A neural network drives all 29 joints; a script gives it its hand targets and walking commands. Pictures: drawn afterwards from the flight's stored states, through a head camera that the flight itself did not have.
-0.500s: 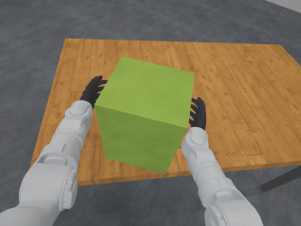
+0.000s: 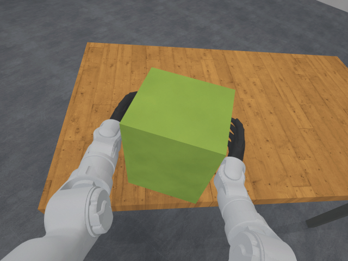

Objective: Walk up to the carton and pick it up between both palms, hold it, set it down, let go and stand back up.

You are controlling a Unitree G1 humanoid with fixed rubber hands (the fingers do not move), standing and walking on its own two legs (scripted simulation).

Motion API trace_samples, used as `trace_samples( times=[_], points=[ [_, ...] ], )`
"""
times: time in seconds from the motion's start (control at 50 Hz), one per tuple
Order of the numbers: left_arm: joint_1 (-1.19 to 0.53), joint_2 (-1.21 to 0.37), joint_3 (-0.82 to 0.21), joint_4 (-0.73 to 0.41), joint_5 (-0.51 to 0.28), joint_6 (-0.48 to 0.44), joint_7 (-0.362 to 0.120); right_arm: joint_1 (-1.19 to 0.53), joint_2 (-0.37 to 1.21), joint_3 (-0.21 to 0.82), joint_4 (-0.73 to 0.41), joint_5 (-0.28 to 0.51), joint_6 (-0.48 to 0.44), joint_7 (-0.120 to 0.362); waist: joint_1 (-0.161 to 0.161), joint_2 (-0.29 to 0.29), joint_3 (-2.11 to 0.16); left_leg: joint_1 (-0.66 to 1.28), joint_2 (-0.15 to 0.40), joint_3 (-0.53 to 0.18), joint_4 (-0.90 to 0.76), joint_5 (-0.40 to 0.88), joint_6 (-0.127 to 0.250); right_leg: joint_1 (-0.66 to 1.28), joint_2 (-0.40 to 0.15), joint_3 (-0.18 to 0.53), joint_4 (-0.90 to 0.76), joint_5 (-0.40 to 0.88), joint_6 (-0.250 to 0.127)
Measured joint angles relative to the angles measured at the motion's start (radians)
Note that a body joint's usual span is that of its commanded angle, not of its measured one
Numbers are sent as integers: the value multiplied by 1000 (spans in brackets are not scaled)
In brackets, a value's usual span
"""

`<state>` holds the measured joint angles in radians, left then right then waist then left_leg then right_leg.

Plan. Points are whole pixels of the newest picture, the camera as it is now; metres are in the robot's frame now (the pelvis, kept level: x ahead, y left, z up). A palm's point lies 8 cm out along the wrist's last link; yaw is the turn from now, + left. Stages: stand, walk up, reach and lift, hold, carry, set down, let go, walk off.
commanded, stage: reach and lift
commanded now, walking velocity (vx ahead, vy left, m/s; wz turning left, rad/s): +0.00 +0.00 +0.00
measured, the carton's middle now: (175, 141) +0.40 -0.02 +0.03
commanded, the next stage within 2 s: none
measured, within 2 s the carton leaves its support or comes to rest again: leaves its support in 1.84 s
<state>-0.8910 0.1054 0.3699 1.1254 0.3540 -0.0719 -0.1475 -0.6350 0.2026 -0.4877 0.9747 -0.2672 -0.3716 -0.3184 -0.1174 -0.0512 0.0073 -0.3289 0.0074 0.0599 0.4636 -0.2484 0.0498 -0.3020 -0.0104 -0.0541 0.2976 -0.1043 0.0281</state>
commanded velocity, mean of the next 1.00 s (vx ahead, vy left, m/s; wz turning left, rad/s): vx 0.00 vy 0.00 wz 0.00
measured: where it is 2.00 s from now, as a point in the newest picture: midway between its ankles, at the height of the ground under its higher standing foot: outside the picture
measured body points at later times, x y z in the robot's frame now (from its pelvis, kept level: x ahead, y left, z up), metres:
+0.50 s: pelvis +0.02 +0.00 +0.01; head +0.08 +0.04 +0.45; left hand +0.45 +0.11 +0.05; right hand +0.37 -0.17 +0.04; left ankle -0.01 +0.08 -0.74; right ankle +0.02 -0.14 -0.74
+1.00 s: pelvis +0.02 -0.01 +0.01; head +0.08 +0.03 +0.45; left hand +0.45 +0.11 +0.05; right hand +0.37 -0.17 +0.04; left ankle -0.01 +0.08 -0.74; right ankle +0.02 -0.14 -0.74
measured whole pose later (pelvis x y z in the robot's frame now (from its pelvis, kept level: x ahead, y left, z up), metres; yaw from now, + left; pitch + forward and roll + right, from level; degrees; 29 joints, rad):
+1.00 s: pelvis +0.02 -0.01 +0.01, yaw +1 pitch +2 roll -2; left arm -0.76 0.03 0.38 0.84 0.40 0.04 -0.23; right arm -0.51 0.19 -0.34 0.93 -0.15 -0.49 -0.37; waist -0.08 -0.07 0.10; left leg -0.16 0.01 0.05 0.36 -0.23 0.04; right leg -0.13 0.00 -0.07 0.17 -0.08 0.02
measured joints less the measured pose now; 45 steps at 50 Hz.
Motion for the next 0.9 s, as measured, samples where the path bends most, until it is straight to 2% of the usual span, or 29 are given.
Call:
trace_samples(
  times=[0.06, 0.18, 0.44, 0.9],
  points=[
    [19, -21, 34, -9, 38, -8, -7, 23, 0, -7, 13, -9, -35, 2, 9, -2, 20, 57, -1, 0, -27, -1, 0, 58, 1, 0, -29, 0, 2],
    [74, -52, 38, -90, 68, 17, -26, 67, -6, 21, 25, 7, -84, -6, 20, -11, 51, 143, 0, -1, -63, -7, -4, 146, 3, -1, -70, -3, 2],
    [121, -76, -1, -232, 56, 86, -41, 96, -22, 102, -1, 73, -104, -24, 27, -26, 91, 184, -3, 0, -90, 0, -4, 191, 3, -1, -104, 7, 3],
    [132, -82, 9, -282, 51, 105, -72, 118, -15, 140, -38, 105, -118, -41, 35, -22, 96, 173, 3, -10, -105, 14, -13, 187, 9, -11, -130, 23, -7]
  ],
)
